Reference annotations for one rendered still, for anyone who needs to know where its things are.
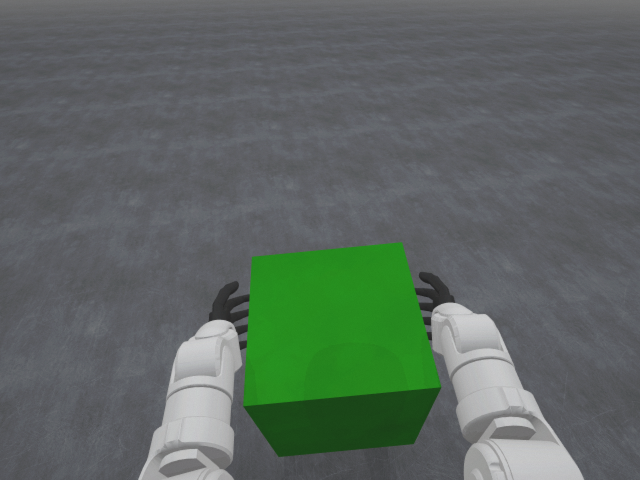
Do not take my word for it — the robot right hand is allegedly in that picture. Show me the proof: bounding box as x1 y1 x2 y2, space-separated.
415 272 455 340

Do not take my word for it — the right robot forearm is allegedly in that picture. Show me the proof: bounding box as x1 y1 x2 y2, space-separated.
431 303 584 480

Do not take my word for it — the robot right upper arm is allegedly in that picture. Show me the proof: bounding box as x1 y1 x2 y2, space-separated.
464 438 583 480

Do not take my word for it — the left robot forearm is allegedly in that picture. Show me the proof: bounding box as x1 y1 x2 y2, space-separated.
138 320 242 480

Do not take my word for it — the carton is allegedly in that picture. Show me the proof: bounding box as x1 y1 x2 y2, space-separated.
243 242 441 457

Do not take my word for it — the robot left hand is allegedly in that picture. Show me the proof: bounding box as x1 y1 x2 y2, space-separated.
209 281 250 350

